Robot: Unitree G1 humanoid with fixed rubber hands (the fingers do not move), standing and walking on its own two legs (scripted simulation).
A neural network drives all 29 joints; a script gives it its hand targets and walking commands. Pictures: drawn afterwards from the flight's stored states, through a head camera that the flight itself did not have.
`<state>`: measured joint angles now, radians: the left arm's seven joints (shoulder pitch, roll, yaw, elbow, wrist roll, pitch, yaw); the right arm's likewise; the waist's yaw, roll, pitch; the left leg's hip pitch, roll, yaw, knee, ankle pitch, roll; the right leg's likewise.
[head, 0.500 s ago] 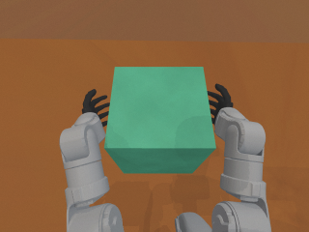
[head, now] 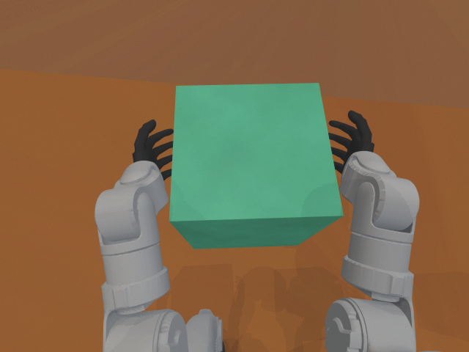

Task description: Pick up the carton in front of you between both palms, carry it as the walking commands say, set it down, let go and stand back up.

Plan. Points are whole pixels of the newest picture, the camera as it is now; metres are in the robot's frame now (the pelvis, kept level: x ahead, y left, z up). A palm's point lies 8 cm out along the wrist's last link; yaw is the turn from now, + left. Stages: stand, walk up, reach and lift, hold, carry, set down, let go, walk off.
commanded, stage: carry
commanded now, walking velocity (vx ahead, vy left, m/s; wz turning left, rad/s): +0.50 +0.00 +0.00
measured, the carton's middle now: (246, 178) +0.38 +0.02 +0.08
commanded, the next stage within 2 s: none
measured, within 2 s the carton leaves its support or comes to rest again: neither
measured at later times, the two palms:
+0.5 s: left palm (177, 46) +0.67 +0.17 +0.16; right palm (323, 43) +0.66 -0.14 +0.16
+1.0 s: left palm out of the picture +0.95 +0.19 +0.17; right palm out of the picture +0.93 -0.12 +0.18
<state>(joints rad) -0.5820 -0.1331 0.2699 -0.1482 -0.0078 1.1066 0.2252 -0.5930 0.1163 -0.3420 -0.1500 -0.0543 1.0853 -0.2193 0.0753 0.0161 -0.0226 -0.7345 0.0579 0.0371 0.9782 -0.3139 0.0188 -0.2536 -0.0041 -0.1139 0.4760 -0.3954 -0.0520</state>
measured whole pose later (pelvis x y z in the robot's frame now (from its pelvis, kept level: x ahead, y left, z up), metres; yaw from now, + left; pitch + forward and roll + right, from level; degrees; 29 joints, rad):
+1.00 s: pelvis +0.58 +0.04 +0.04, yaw -1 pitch +4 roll +0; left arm -0.62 -0.10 0.32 -0.08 0.02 1.13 0.22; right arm -0.63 0.13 -0.32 -0.06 -0.03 1.11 -0.21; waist -0.04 -0.02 0.00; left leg -0.51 -0.01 0.12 0.61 -0.25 0.06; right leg -0.36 -0.01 0.00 0.93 -0.61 0.00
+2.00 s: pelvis +0.67 +0.04 +0.05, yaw -1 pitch +1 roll +0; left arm -0.52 -0.14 0.32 0.13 0.10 1.02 0.20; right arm -0.52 0.14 -0.34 0.13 -0.10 1.00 -0.20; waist 0.00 0.00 -0.11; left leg -0.29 -0.01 0.12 0.56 -0.37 0.04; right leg -0.19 0.00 -0.02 0.53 -0.44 -0.02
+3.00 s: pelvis +0.64 +0.04 +0.05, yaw -1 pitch +0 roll +0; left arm -0.52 -0.14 0.32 0.11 0.09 1.02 0.20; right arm -0.52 0.14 -0.34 0.12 -0.10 1.00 -0.19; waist 0.00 0.00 -0.09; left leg -0.32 -0.01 0.12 0.53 -0.30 0.04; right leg -0.23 0.00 -0.03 0.52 -0.39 -0.02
